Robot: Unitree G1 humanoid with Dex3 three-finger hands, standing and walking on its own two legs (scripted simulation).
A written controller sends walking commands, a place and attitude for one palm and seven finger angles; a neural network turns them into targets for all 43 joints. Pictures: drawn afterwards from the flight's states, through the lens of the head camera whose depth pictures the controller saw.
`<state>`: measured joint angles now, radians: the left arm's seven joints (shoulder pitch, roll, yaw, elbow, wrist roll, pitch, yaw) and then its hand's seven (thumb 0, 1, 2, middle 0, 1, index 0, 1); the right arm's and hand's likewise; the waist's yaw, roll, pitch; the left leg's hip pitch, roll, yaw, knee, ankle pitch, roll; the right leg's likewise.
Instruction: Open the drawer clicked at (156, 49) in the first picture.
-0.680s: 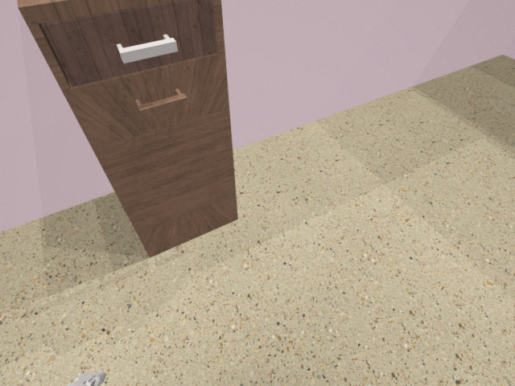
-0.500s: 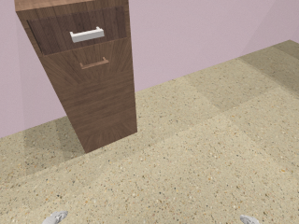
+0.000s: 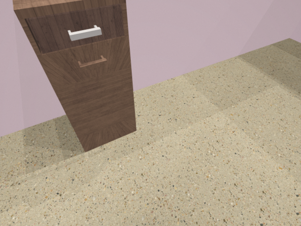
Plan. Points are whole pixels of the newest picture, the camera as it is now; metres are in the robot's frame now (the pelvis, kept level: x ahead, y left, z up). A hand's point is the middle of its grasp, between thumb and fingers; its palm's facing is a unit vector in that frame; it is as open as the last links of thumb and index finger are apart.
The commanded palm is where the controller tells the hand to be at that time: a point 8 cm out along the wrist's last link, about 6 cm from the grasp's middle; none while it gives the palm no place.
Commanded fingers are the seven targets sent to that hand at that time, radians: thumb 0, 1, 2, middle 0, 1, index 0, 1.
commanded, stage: stand and wait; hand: left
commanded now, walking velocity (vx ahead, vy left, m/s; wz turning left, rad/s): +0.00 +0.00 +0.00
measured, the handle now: (84, 31) +0.83 +0.35 +0.12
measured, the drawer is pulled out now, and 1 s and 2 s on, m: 0.00 0.00 0.00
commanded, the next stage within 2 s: look at it before walking up in 0.46 s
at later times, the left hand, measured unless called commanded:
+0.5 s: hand out of the picture +0.05 +0.24 -0.16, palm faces -0.04 -0.95 -0.32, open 7.3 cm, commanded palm none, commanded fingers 0.00 0.90 0.90 -0.20 -0.30 -0.20 -0.30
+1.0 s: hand out of the picture +0.06 +0.25 -0.15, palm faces -0.03 -0.94 -0.33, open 7.3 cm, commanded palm none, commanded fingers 0.00 0.90 0.90 -0.20 -0.30 -0.20 -0.30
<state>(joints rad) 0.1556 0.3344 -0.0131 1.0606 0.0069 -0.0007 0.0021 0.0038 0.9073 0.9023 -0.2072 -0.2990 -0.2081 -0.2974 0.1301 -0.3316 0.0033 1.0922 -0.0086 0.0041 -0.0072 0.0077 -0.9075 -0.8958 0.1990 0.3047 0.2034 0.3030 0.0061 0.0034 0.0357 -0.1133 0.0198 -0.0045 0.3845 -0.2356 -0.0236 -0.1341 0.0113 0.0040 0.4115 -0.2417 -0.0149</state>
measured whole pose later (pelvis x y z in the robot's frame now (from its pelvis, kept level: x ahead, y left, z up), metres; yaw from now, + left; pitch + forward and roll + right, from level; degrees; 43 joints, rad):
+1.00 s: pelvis -0.01 +0.01 +0.00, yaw +0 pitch -1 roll +0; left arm 0.14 0.34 -0.01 1.09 0.01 -0.01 0.00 0.00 0.91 0.90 -0.21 -0.30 -0.21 -0.30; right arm 0.11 -0.33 0.00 1.12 -0.01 -0.01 0.00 0.01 -0.91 -0.90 0.20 0.30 0.20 0.30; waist 0.01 0.00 0.03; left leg -0.12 0.01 0.00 0.35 -0.20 -0.02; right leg -0.14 0.01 0.01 0.37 -0.20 -0.01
